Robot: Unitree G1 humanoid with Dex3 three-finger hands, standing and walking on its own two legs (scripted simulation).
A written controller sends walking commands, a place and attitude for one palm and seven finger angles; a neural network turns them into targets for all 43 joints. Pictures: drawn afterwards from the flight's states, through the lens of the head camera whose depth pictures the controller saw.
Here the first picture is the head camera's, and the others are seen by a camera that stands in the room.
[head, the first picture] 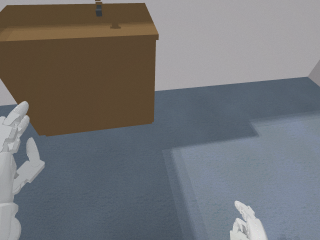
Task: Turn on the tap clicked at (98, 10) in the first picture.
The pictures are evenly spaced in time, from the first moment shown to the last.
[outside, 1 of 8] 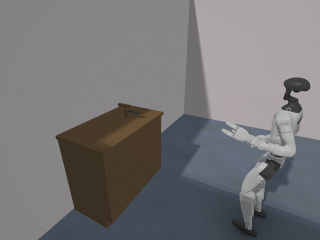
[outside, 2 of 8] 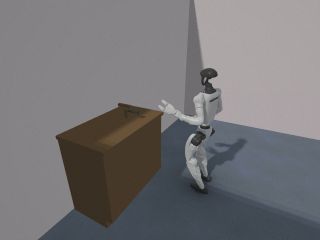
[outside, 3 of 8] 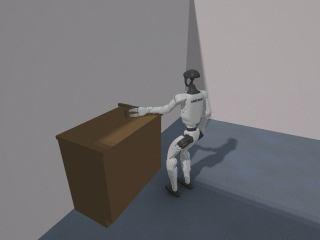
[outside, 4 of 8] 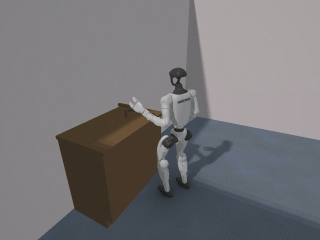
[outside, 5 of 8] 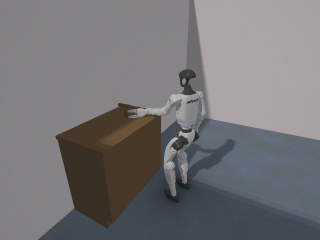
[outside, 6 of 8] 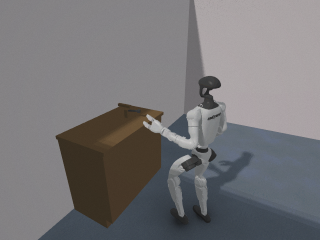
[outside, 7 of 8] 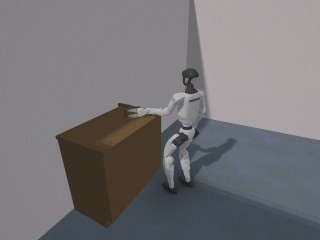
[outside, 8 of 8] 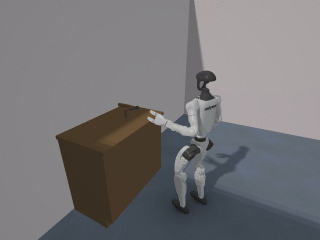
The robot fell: no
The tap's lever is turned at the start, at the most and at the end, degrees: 0 67 67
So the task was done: yes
